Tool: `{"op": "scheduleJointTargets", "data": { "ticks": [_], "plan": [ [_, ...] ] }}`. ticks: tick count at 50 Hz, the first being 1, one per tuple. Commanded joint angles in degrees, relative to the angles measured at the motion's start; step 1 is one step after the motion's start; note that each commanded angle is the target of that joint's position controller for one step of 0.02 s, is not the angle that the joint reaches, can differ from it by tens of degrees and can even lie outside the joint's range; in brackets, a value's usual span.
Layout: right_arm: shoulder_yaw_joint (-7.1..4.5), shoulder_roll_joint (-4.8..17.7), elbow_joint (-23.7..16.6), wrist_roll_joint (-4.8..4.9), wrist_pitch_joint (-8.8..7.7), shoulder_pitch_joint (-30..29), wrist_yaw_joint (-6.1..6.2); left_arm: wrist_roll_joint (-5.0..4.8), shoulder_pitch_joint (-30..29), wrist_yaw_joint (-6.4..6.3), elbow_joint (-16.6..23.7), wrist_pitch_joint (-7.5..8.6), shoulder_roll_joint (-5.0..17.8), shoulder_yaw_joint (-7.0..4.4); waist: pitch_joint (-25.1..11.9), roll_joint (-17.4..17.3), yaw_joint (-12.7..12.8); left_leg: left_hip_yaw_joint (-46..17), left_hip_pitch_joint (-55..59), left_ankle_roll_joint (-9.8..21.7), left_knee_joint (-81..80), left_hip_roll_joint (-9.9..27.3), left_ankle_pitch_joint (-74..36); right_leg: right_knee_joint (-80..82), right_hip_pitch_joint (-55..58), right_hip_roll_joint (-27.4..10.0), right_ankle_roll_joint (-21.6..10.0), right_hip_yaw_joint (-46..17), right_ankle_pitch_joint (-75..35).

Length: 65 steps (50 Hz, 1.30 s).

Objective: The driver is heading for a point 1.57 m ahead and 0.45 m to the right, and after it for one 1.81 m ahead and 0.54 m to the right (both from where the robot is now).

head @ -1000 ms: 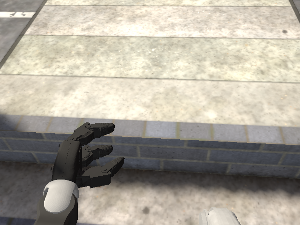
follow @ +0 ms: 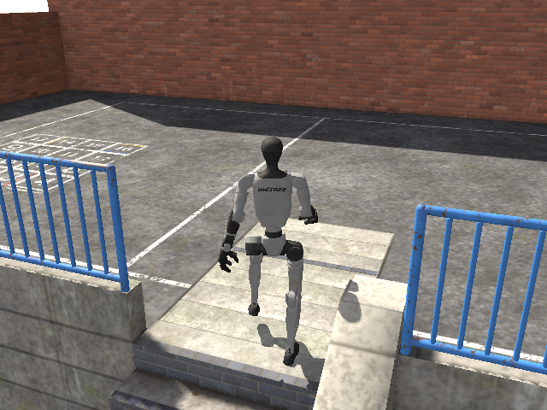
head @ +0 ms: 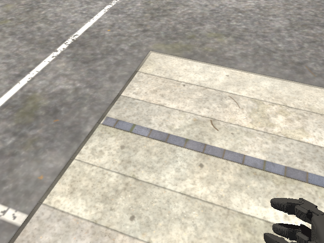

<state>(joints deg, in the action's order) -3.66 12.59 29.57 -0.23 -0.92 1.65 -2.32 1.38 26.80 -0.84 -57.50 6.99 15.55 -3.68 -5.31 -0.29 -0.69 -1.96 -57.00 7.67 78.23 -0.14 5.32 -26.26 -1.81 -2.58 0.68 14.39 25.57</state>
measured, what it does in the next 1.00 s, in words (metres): walks ahead, turning right: left foot, then right foot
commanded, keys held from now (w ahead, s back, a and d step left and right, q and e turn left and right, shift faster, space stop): w+e+shift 0.78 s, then w+shift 0.02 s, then w+q+shift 0.20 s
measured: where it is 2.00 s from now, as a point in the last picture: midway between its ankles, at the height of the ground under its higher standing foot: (242, 66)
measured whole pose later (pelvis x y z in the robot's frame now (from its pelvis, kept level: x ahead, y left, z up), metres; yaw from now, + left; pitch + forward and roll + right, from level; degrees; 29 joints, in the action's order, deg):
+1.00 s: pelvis +0.98 -0.24 -0.01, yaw -33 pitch +3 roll +0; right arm 1.6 14.6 34.7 -1.4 -4.4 1.5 -0.4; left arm 1.6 26.6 -0.5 -48.7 5.2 18.8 -3.9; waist 0.0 -0.4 5.9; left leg 3.7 -32.7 5.9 28.9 0.0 0.0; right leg -19.8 12.2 9.9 -9.4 -10.8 23.7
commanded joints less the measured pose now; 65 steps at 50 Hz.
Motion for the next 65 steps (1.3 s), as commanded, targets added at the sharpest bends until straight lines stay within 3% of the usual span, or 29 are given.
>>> {"op": "scheduleJointTargets", "data": {
  "ticks": [1,4,6,7,8,9,10,12,16,19,24,27,28,29,30,31,33,36,39,43,47,49,50,51,52,53,55,59,65],
  "plan": [
    [-0.45,2.63,3.54,0.01,0.25,10.78,-1.72,-1.27,-11.83,-0.63,7.39,3.1,4.5,0.04,7.31,-1.83,-7.23,5.96,34.33,-0.4,-23.93,-2.53,-10.07,24.89,-22.48,-3.11,-6.98,0.5,-27.89],
    [-0.69,3.74,2.53,-1.11,-1.25,5.21,-1.1,-1.27,-4.43,-0.74,6.82,2.37,12.0,-1.64,3.96,4.28,-5.61,11.45,36.58,1.01,-36.12,-5.04,-3.21,17.5,-0.09,-9.02,-9.52,-4.61,-69.97],
    [-1.94,7.12,6.03,-1.88,-1.19,17.35,0.39,-0.22,-3.6,-1.23,6.56,0.26,13.69,-2.02,-1.63,9.3,-11.86,8.55,47.81,1.85,-44.03,-5.88,4.42,-4.81,5.67,-10.0,-8.79,-7.1,-80.54],
    [-2.64,8.67,9.16,-2.61,-1.75,26.06,1.13,-0.22,-5.8,-1.5,7.3,-0.83,13.69,-2.32,-3.97,9.91,-16.5,4.86,59.3,2.1,-52.24,-2.76,2.35,-21.42,-0.62,-7.32,-8.12,-7.09,-72.14],
    [-3.18,11.68,10.58,-4.08,-2.5,25.33,1.76,0.82,-4.12,-1.28,9.4,-1.3,5.07,-0.95,-6.19,4.35,-10.91,-8.15,72.66,1.16,-43.42,7.44,13.4,-41.2,-19.64,-2.04,-8.86,-13.19,-20.26],
    [-3.25,17.06,8.76,-5.22,-3.67,24.72,2.13,-0.66,0.29,-0.42,14.72,-0.54,-3.13,1.14,-11.72,-12.12,-2.93,-29.99,79.01,1.0,-45.68,20.27,-3.75,-57.31,-34.02,3.47,-8.87,-19.05,2.08],
    [-3.58,14.7,8.79,-3.81,-3.75,23.48,2.22,-2.36,-1.14,-0.46,16.29,0.06,1.12,0.61,-15.28,-9.83,-4.61,-38.02,76.99,4.82,-57.04,22.25,3.91,-60.19,-40.68,2.85,-8.57,-21.55,-5.07],
    [-1.66,7.52,10.65,-3.11,-5.35,19.14,2.07,-1.55,-9.79,0.23,16.69,-0.75,3.03,0.56,0.01,1.06,-3.15,-24.68,61.29,3.63,-61.02,18.71,10.7,-56.72,-43.41,-2.14,-8.03,-20.19,-12.18],
    [0.01,4.42,16.14,-1.35,-6.67,23.41,2.22,0.28,-10.47,2.81,18.2,-4.97,0.21,1.11,9.86,-2.53,1.67,-6.12,51.3,-0.67,-66.5,14.91,-6.54,-54.04,-46.46,-5.94,-6.4,-19.21,-10.83],
    [0.31,5.02,16.69,-1.39,-7.44,20.72,2.16,0.03,-18.43,3.26,22.22,-5.41,-0.43,1.93,14.21,-4.01,3.05,7.61,47.13,-3.44,-72.33,10.45,-15.93,-43.85,-46.81,-5.27,-5.98,-15.79,-17.08],
    [-0.51,11.18,16.7,0.1,-8.38,20.13,3.85,-0.63,-19.72,4.62,21.6,-4.71,2.13,1.83,9.84,-3.89,4.88,17.88,53.42,-5.91,-69.91,9.29,-53.16,-20.14,-25.63,3.73,-9.96,-3.45,-32.18],
    [-2.5,16.56,13.88,-1.25,-4.94,14.51,5.1,-0.77,7.45,3.48,14.24,-4.91,8.7,-1.65,-5.15,-6.69,18.89,15.42,54.38,-5.48,-32.13,12.2,-68.93,-18.35,1.42,9.57,-13.49,-5.31,-23.05],
    [-2.64,15.57,13.31,-1.07,-4.15,12.33,4.53,-1.08,12.65,2.47,12.43,-5.3,11.45,-3.37,-5.94,-1.5,20.98,15.71,47.26,-6.13,-9.0,6.67,-43.99,-11.4,10.01,7.74,-15.65,-11.0,-22.82],
    [0.14,4.77,10.97,-2.52,-4.61,9.75,3.14,-2.07,5.7,1.63,12.18,-6.12,13.45,-4.06,2.85,13.45,13.03,12.97,26.91,-7.09,14.46,-4.2,18.46,-13.96,10.36,3.6,-16.22,-21.98,-29.88],
    [1.55,2.42,3.6,-0.49,-5.36,21.01,2.53,0.06,0.17,1.41,15.98,-6.61,19.07,-4.95,-12.69,19.57,2.65,0.18,12.15,-8.13,25.98,-5.52,24.75,-2.71,24.96,-7.75,-29.16,-53.35,-23.4],
    [1.98,5.82,3.81,-1.69,-6.74,18.54,2.63,0.01,-2.03,1.01,17.95,-6.78,15.97,-4.9,-13.44,8.0,4.96,-3.62,7.69,-7.19,22.45,-2.61,19.23,10.23,23.48,-10.81,-29.37,-65.97,-4.83],
    [2.1,7.24,3.45,-2.92,-6.97,10.19,2.72,-0.18,-2.93,0.49,15.48,-5.68,9.07,-3.11,2.09,-6.4,2.22,-3.71,10.34,-7.25,10.52,2.41,14.95,13.35,2.4,-6.59,-22.55,-57.24,-2.46],
    [3.29,5.94,1.91,-4.32,-3.12,9.34,2.89,-1.12,-3.9,0.52,15.03,-3.19,7.89,-1.86,7.07,-5.88,-2.02,-3.36,16.82,-9.68,0.68,5.97,18.63,12.44,-16.8,-1.11,-22.02,-45.4,-16.01],
    [4.24,5.76,-2.74,-3.39,-2.63,-1.14,2.41,-1.13,-3.85,0.69,15.24,-2.21,9.48,-2.04,11.02,-3.49,0.35,-0.13,20.53,-11.09,-18.33,7.16,9.09,16.81,-23.66,2.98,-20.33,-39.42,-23.63],
    [5.33,3.36,-1.27,-2.1,-3.46,-5.3,1.26,-2.45,1.49,1.46,12.35,-1.31,7.9,-1.6,8.17,0.13,6.29,5.21,29.54,-7.46,-38.97,4.16,-16.52,17.38,-14.44,4.03,-13.26,-31.24,-42.41],
    [3.71,6.93,-0.16,-1.3,-3.77,-5.81,1.6,-0.8,3.77,0.72,10.57,-0.68,11.76,-2.1,5.49,5.25,7.13,8.77,30.39,-2.39,-47.41,-1.24,-10.22,9.63,5.16,-0.89,-8.82,-27.75,-73.11],
    [1.27,11.59,4.51,-0.69,-4.17,8.95,2.53,1.14,1.64,-0.32,10.22,-1.22,13.0,-2.38,-0.58,6.96,-1.08,8.04,40.12,-0.24,-48.64,-4.06,-2.34,-6.59,11.1,-3.19,-7.11,-25.78,-85.29],
    [-0.08,13.63,9.11,-0.2,-3.82,23.62,3.18,2.11,-4.55,-0.74,11.95,-1.84,13.64,-2.61,-5.64,6.34,-9.72,6.61,54.45,1.36,-48.1,-2.21,-0.82,-21.95,4.06,-1.81,-6.62,-22.56,-81.35],
    [-1.32,16.9,11.85,-0.93,-3.13,35.85,3.77,2.45,-8.41,-0.87,14.13,-1.52,8.84,-1.37,-11.46,-2.95,-14.7,-4.8,69.72,4.82,-41.86,6.27,7.48,-48.93,-10.45,3.33,-6.03,-18.17,-48.45],
    [-2.21,19.78,12.38,-1.7,-2.76,30.71,2.54,-1.32,0.76,0.74,16.86,-0.66,4.12,0.03,-15.25,-25.71,-3.56,-45.99,83.39,15.8,-55.62,18.57,15.2,-64.91,-35.75,14.19,-1.49,-18.92,1.4],
    [-2.09,14.51,9.88,-1.3,-2.35,23.06,1.87,0.71,-4.27,0.3,16.97,-0.34,6.68,0.84,-8.91,-9.5,-4.5,-47.68,78.42,16.11,-61.29,17.12,24.0,-64.08,-43.81,8.17,-3.6,-21.39,-4.21],
    [-1.15,9.67,11.97,-0.82,-2.58,22.46,1.64,1.75,-14.7,1.07,20.05,0.22,7.01,1.46,1.66,4.18,-3.1,-35.58,61.66,12.51,-63.63,13.39,19.27,-54.55,-41.87,3.06,-3.41,-21.33,-9.09],
    [-0.9,10.46,15.12,-0.27,-4.08,24.87,2.11,3.35,-17.78,1.81,24.69,-2.45,4.05,3.46,8.58,0.09,2.23,-26.11,45.35,10.87,-67.55,6.63,11.07,-41.01,-40.23,-0.89,-0.65,-19.6,-3.76],
    [-2.51,13.82,14.45,1.27,-4.51,24.62,1.23,0.54,-30.31,3.19,28.86,-2.14,2.66,5.14,9.56,-2.19,-1.63,-18.22,32.1,5.43,-72.39,1.9,-8.66,-11.53,-17.14,1.53,0.95,-13.83,-32.26]
  ]
}}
